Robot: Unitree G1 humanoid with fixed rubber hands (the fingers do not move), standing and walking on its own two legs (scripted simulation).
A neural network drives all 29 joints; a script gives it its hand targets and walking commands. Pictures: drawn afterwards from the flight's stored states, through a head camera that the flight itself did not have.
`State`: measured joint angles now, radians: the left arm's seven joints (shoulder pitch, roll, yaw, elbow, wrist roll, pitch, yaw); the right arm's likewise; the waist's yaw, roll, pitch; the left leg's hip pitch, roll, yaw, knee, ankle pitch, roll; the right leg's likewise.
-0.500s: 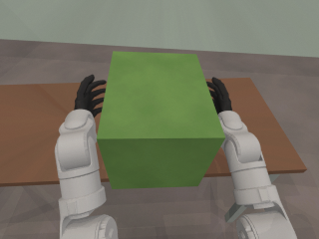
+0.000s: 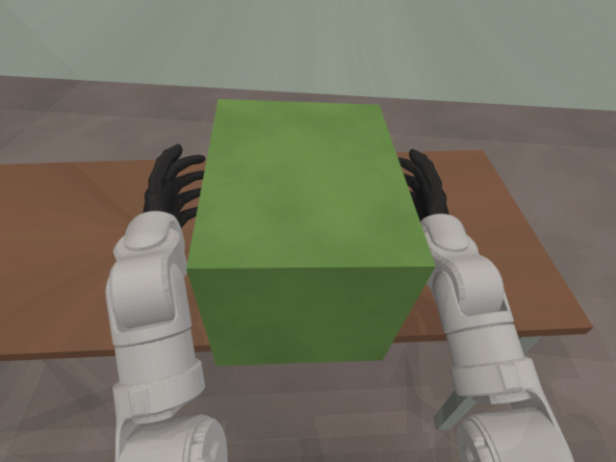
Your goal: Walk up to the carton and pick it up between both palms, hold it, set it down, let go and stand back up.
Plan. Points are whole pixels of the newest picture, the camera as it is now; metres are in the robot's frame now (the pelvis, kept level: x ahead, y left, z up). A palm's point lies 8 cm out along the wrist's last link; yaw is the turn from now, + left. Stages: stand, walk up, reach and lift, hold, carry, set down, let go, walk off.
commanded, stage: hold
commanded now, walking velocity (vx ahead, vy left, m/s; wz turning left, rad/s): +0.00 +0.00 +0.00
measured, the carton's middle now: (300, 230) +0.37 +0.00 +0.12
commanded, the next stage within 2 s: set down in 1.46 s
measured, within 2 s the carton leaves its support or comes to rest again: neither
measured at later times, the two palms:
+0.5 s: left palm (165, 215) +0.34 +0.15 +0.19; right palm (428, 214) +0.35 -0.15 +0.16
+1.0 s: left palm (165, 216) +0.34 +0.15 +0.19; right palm (427, 214) +0.35 -0.15 +0.16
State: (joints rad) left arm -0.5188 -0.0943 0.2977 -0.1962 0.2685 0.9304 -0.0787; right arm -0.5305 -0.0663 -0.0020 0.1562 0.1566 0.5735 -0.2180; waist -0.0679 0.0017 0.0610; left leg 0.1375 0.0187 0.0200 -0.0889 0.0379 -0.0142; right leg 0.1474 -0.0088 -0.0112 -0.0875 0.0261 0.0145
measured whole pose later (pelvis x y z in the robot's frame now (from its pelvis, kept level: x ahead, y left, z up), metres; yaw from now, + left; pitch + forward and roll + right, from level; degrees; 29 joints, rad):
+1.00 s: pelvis +0.00 +0.00 +0.00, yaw +0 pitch -5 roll +0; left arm -0.52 -0.10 0.30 -0.20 0.27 0.93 -0.08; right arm -0.53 -0.07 0.00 0.16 0.16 0.57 -0.22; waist -0.06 0.00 0.06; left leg 0.14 0.02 0.02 -0.09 0.04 -0.01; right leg 0.15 -0.01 -0.01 -0.09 0.03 0.01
